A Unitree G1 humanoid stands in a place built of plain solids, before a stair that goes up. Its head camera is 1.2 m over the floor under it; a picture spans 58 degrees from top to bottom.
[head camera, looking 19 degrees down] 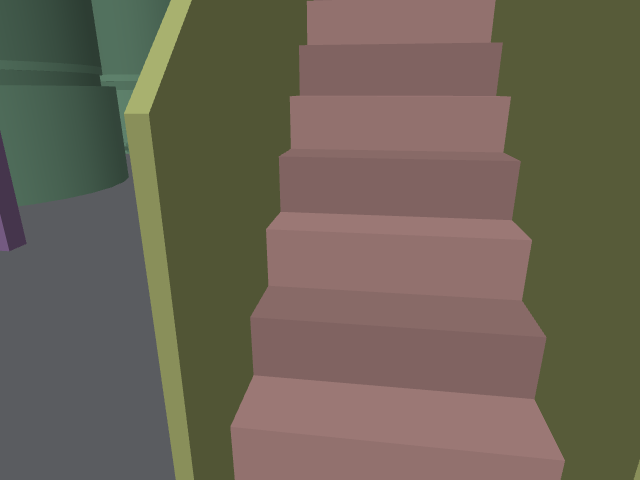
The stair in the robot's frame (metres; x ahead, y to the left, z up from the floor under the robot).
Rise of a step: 0.20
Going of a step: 0.21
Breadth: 0.88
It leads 8 degrees to the right of straight ahead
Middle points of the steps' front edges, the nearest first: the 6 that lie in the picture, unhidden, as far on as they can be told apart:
0.83 -0.17 0.39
1.04 -0.20 0.59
1.25 -0.23 0.79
1.46 -0.25 0.99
1.67 -0.28 1.18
1.88 -0.31 1.38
